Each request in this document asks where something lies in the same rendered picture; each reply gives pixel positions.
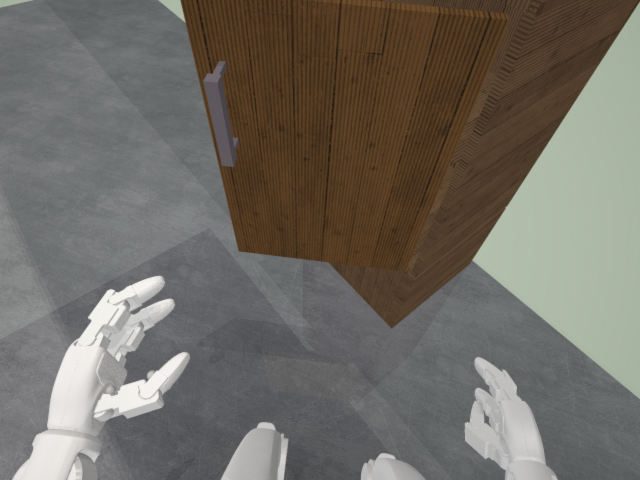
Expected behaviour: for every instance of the robot left forearm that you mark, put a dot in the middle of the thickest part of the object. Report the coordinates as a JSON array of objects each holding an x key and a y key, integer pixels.
[{"x": 61, "y": 455}]

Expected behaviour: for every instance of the left robot hand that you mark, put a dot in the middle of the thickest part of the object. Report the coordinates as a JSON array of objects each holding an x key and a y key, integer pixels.
[{"x": 92, "y": 363}]

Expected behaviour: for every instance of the left robot thigh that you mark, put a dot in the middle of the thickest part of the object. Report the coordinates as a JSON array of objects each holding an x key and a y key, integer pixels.
[{"x": 261, "y": 455}]

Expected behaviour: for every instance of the handle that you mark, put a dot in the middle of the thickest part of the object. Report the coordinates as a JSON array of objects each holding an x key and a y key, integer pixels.
[{"x": 214, "y": 89}]

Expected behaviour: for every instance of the right robot shin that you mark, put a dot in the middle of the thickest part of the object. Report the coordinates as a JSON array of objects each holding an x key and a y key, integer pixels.
[{"x": 385, "y": 455}]

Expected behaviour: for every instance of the cupboard door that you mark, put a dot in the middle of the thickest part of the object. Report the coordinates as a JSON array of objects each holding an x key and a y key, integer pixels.
[{"x": 348, "y": 114}]

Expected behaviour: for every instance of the robot right forearm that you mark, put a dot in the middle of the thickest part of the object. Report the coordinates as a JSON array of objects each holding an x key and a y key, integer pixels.
[{"x": 529, "y": 470}]

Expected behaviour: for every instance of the right robot hand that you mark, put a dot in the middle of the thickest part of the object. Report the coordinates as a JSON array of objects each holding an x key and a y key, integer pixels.
[{"x": 511, "y": 420}]

